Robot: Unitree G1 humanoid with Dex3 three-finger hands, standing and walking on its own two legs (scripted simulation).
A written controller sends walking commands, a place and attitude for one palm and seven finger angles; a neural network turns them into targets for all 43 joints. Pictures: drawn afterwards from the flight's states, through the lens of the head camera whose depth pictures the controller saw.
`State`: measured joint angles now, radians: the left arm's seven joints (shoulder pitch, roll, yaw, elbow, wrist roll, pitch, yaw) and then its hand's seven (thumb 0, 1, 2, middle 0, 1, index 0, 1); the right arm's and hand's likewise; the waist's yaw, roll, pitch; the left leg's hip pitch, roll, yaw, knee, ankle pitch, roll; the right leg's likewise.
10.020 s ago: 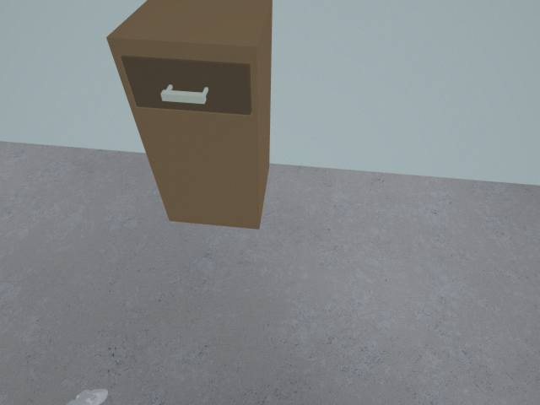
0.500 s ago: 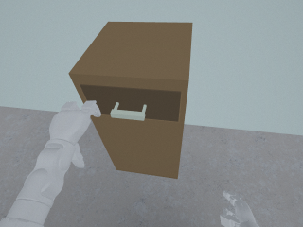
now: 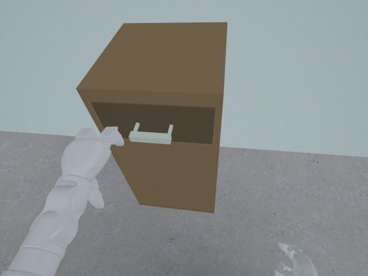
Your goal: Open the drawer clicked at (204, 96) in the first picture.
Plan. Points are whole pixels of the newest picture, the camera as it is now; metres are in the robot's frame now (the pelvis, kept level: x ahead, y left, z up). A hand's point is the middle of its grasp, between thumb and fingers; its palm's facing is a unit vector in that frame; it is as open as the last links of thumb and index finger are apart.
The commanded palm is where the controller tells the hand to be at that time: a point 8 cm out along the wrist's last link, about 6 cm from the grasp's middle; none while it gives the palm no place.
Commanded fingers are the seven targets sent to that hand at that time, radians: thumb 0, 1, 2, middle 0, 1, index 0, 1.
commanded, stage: move the hooked fingers above the handle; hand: left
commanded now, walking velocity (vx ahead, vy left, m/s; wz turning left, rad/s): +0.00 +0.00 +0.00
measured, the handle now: (152, 132) +0.53 +0.18 -0.06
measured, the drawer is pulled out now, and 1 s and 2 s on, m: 0.00 0.00 0.00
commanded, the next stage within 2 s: none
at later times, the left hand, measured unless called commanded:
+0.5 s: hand (125, 152) +0.37 +0.20 +0.05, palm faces -0.01 -0.05 -1.00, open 13.8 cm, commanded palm +0.35 +0.21 +0.10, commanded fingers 0.00 -0.50 0.30 -0.30 -1.20 -0.30 -1.20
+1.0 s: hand (136, 141) +0.42 +0.19 +0.02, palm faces -0.03 -0.02 -1.00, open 13.8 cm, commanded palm +0.41 +0.20 +0.08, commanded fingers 0.00 -0.50 0.30 -0.30 -1.20 -0.30 -1.20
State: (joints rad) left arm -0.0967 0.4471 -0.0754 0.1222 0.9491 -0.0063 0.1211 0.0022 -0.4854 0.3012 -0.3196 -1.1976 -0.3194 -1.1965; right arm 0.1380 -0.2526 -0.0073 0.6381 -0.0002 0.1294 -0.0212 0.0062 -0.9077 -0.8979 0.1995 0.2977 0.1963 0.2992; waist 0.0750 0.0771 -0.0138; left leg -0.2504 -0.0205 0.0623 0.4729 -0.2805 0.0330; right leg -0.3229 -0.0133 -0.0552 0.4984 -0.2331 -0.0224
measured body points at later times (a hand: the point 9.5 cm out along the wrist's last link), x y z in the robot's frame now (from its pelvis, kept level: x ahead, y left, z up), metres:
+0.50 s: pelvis +0.00 -0.01 -0.01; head +0.04 -0.04 +0.44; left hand +0.36 +0.20 +0.10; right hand +0.13 -0.27 -0.14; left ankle -0.02 +0.10 -0.74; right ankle +0.01 -0.11 -0.74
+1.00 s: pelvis -0.01 -0.01 -0.01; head +0.05 -0.03 +0.43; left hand +0.42 +0.19 +0.08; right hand +0.08 -0.28 -0.15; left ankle -0.02 +0.10 -0.74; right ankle +0.01 -0.11 -0.74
